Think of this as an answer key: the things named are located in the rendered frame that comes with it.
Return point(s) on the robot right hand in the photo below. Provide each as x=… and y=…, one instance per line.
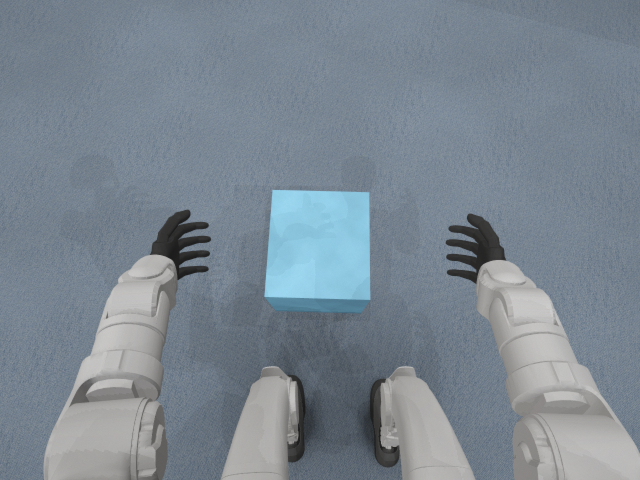
x=487, y=249

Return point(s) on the robot right forearm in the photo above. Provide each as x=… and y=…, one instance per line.
x=543, y=373

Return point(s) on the right robot upper arm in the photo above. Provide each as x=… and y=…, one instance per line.
x=550, y=446

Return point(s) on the carton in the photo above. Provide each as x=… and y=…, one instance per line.
x=318, y=252

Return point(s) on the robot left forearm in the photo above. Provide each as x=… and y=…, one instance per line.
x=125, y=361

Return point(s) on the right robot thigh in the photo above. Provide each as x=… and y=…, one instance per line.
x=429, y=448

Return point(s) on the robot left hand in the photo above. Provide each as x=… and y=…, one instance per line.
x=168, y=245

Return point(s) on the left robot upper arm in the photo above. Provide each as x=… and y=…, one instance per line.
x=121, y=439

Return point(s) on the left robot shin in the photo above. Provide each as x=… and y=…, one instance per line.
x=276, y=371

